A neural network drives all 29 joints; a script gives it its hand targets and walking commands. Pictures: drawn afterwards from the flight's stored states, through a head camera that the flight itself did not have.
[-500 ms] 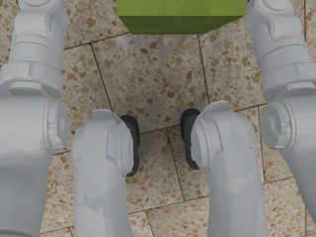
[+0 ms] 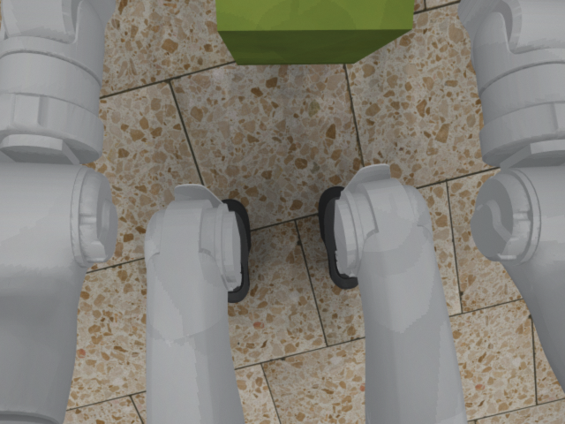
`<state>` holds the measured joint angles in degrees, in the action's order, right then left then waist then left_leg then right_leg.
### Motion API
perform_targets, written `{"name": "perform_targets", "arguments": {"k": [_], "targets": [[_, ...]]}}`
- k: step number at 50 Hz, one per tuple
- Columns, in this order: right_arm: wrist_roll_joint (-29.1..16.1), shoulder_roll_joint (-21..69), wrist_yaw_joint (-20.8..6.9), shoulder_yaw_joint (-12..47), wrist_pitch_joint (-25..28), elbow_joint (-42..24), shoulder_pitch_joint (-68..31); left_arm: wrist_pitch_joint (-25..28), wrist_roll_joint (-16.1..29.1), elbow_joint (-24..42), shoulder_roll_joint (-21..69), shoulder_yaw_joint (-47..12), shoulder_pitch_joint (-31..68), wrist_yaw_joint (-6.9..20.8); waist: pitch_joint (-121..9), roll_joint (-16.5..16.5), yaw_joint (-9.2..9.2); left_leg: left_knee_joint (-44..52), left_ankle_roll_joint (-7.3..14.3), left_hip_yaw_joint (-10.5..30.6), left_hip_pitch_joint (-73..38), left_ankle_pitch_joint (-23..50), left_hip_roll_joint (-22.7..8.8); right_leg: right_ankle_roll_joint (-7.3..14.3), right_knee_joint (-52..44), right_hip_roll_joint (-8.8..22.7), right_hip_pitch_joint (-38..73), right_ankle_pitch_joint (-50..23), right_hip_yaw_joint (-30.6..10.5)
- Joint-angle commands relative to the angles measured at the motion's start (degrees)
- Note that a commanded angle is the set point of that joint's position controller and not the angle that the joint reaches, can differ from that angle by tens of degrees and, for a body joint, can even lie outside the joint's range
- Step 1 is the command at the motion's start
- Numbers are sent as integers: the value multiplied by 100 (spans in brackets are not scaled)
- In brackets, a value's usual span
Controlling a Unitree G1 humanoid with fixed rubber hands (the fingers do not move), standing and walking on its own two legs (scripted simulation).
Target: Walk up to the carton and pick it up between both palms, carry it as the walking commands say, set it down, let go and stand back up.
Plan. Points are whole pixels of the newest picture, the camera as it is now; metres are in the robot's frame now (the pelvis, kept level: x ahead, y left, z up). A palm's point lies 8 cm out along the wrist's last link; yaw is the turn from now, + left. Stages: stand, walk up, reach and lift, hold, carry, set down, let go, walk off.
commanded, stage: set down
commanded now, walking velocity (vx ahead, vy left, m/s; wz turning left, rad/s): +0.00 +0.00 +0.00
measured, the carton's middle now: out of the picture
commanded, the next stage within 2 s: let go in 1.04 s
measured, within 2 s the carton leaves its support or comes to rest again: neither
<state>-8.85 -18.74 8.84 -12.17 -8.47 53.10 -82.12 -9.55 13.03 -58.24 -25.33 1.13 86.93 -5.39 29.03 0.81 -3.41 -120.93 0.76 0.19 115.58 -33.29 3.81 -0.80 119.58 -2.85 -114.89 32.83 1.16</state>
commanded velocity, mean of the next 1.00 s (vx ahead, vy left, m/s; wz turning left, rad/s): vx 0.00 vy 0.00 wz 0.00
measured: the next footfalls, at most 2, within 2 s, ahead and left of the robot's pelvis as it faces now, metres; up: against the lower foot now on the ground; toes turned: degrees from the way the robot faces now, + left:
none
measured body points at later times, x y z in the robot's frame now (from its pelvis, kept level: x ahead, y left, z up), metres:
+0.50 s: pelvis +0.03 +0.00 +0.11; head +0.35 +0.00 +0.43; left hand +0.60 +0.17 +0.02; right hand +0.56 -0.22 +0.02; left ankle +0.12 +0.10 -0.38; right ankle +0.13 -0.12 -0.38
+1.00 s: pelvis +0.05 +0.00 +0.25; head +0.34 +0.00 +0.60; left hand +0.59 +0.18 +0.16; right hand +0.55 -0.22 +0.16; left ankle +0.12 +0.10 -0.38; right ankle +0.13 -0.12 -0.38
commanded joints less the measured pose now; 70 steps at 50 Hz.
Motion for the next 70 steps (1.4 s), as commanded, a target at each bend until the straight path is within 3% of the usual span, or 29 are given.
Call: {"name": "perform_targets", "arguments": {"k": [1, 4, 5, 6, 9, 11, 15, 16, 19, 20, 21, 22, 25, 29, 30, 35, 37, 38, 39, 44, 45, 50, 52, 53, 55, 58, 63, 66, 70], "targets": [[78, -621, -86, -55, -15, -547, -1260, 5, -111, 347, -540, 229, 1616, 94, -9261, 367, -173, 1296, -100, -85, -3205, 1484, -30, -50, -1295, -61, 2884, -1625, 124], [-8, -303, -104, -75, 66, -826, -1023, 184, -410, 1220, -693, 650, 1643, 69, -9860, 491, 120, 1511, -142, -120, -3301, 2182, -55, -67, -1347, -116, 3325, -2402, 4], [182, -643, -90, -244, 5, -414, -947, 99, -672, 375, -702, 757, 1247, 48, -9586, 436, 176, 1620, -134, -265, -3213, 1892, 9, -118, -1544, -150, 3127, -1996, 95], [84, -180, -176, 16, -122, 126, -930, -50, -564, -569, -457, 471, 976, 155, -8439, 60, 112, 1948, -22, -118, -2621, 1019, 23, -134, -1721, -90, 2600, -1211, 171], [471, -725, -122, -464, 137, -980, -1116, 83, -597, 412, -393, 888, 1093, 174, -9018, -241, -245, 2047, -61, -51, -2729, 1672, 11, -157, -1863, -124, 2896, -1885, 237], [341, -618, -126, -253, -77, -605, -1011, 37, -465, 519, -396, 716, 1332, 236, -9199, 369, 10, 2227, -117, -222, -2752, 1375, -12, -54, -2093, -94, 2990, -1724, 56], [622, -506, -247, -692, -95, -207, -256, -124, -712, 393, -141, 603, 771, 249, -8996, 483, -421, 2819, -161, 14, -3511, 1241, -53, -93, -2529, -117, 2579, -1334, 360], [399, -370, -253, -493, -111, -660, -599, -151, -812, 71, 17, 612, 482, 315, -9122, 742, -8, 2728, -166, -225, -3455, 1586, 13, -33, -2667, -137, 2820, -1678, 172], [556, -149, -277, -583, -47, -874, -338, 43, -1027, 910, -427, 1138, 701, 309, -8901, 215, 115, 3048, -88, -222, -2806, 1586, 34, -103, -2954, -128, 3266, -1924, 20], [827, -553, -259, -863, 4, -809, -208, -4, -883, 691, -216, 926, 605, 332, -9234, 177, -355, 3189, -157, -178, -3173, 1440, 29, -116, -3084, -162, 3499, -1806, 219], [672, -323, -281, -656, -91, -777, -233, -76, -1045, 456, -295, 1035, 379, 302, -9384, 50, -104, 3281, -94, -178, -3631, 1866, 59, -178, -3138, -231, 3484, -1994, 266], [611, -332, -304, -760, -60, -820, 126, -75, -913, 902, -35, 789, 426, 350, -9239, 601, -301, 3402, -180, -128, -3795, 2052, 1, -56, -3262, -190, 3511, -2206, 222], [829, -366, -323, -824, -2, -950, 296, -25, -986, 1009, -94, 940, 94, 328, -9487, 174, -324, 3765, -207, 79, -4242, 2436, 61, -134, -3538, -230, 3695, -2517, 277], [330, 11, -456, -369, -78, -1341, 344, -64, -1182, 533, -235, 1138, -379, 420, -9375, 472, 364, 4115, -85, -56, -4658, 3051, 8, -173, -3991, -139, 3861, -2850, 70], [556, -151, -433, -637, -80, -921, 550, -83, -949, 729, 166, 799, -115, 492, -9130, 483, -320, 4429, -177, 59, -4674, 2399, 37, -112, -4204, -188, 4020, -2419, 232], [628, 396, -543, -646, 67, -594, 1020, 147, -1087, 1009, 212, 1203, -290, 529, -8808, 302, -62, 5053, -159, 9, -4710, 2893, 61, -82, -4833, -149, 4574, -3067, 63], [613, 78, -575, -657, 88, -1207, 589, 68, -1023, 664, 276, 1027, -430, 651, -9008, 358, -206, 5251, -139, 38, -4784, 3223, 5, -88, -5191, -132, 4866, -3475, -55], [737, 3, -563, -744, 155, -1613, 608, 81, -852, 1059, 164, 1083, -357, 592, -9773, -241, -453, 5327, -69, 136, -5333, 3301, 73, -181, -5139, -149, 5490, -3607, 149], [617, -159, -559, -891, 94, -1682, 800, 63, -1180, 1439, -112, 1248, -118, 596, -9949, 636, -192, 5314, -138, 119, -5721, 3497, 34, -125, -5230, -124, 4981, -3544, -6], [922, 32, -635, -981, 189, -1737, 778, 186, -1449, 1445, 11, 1594, -583, 540, -9138, 399, 53, 6094, -205, 157, -5948, 3350, 49, -115, -5943, -88, 5348, -3470, -85], [882, 239, -675, -861, 220, -1435, 1183, 196, -1234, 1177, 280, 1392, -781, 567, -9186, 134, -178, 6250, -194, 217, -6169, 3465, 51, -184, -5989, -164, 5589, -3523, 88], [1232, 439, -752, -1151, 229, -730, 1099, 262, -1541, 736, 673, 1316, -756, 757, -7708, 603, -221, 6698, -272, 214, -5643, 2854, -126, -103, -6465, 59, 5164, -3052, -71], [1345, 974, -737, -896, 256, -736, 1342, 379, -1817, 592, 380, 1836, -989, 803, -7308, -106, 54, 6597, -160, 39, -4823, 2639, 1, -211, -6524, 68, 5511, -3025, -159], [1443, 683, -750, -902, 254, -856, 1283, 263, -1497, 546, 772, 1488, -1297, 880, -7989, -207, -310, 6873, -191, 73, -5376, 2563, -55, -212, -6729, 3, 6199, -2888, -76], [1602, 525, -711, -1119, 184, -576, 1342, 285, -1961, 671, 407, 1665, -794, 751, -7719, 309, -112, 6959, -311, 124, -5408, 2375, -67, -230, -6643, 35, 5773, -2793, -12], [1687, 246, -777, -1106, 179, -1254, 1899, 144, -2151, 875, 533, 1745, -1584, 554, -8579, 723, 34, 6849, -347, 74, -6821, 2983, -28, -162, -6772, -52, 6179, -2935, 43], [1689, -275, -1020, -841, 358, -2856, 3312, 290, -2005, 2953, 764, 1661, -3036, 227, -9956, 85, -89, 7108, -242, 322, -8259, 4426, -52, -100, -6869, -125, 7520, -4161, -78], [1325, 128, -1153, -290, 331, -2337, 4368, 266, -1969, 2873, 888, 1223, -4243, 252, -8381, 411, 181, 7613, -211, 204, -7929, 4233, -63, 13, -7249, 41, 7640, -4243, -270], [935, 287, -1260, 189, 458, -3051, 4754, 396, -1481, 2964, 1411, 699, -4896, 405, -8213, -107, -65, 7709, -97, 219, -7977, 4163, -119, 7, -7506, 65, 8422, -4618, -384]]}}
